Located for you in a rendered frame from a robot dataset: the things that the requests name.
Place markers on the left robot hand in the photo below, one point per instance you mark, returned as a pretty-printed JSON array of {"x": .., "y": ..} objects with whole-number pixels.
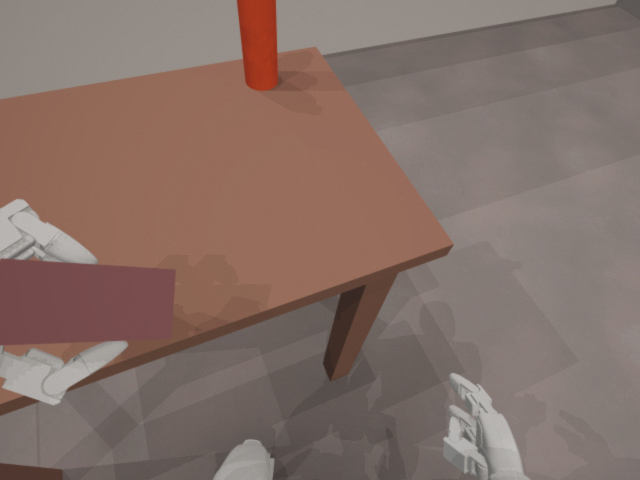
[{"x": 37, "y": 374}]

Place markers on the sponge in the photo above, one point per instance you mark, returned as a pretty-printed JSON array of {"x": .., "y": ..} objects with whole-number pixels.
[{"x": 43, "y": 302}]

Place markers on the right robot hand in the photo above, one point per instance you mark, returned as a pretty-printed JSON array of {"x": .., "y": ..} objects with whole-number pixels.
[{"x": 488, "y": 445}]

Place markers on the table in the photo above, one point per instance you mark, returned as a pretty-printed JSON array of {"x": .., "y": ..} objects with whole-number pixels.
[{"x": 263, "y": 202}]

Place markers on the left robot thigh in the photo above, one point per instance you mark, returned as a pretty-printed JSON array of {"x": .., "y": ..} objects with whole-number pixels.
[{"x": 247, "y": 462}]

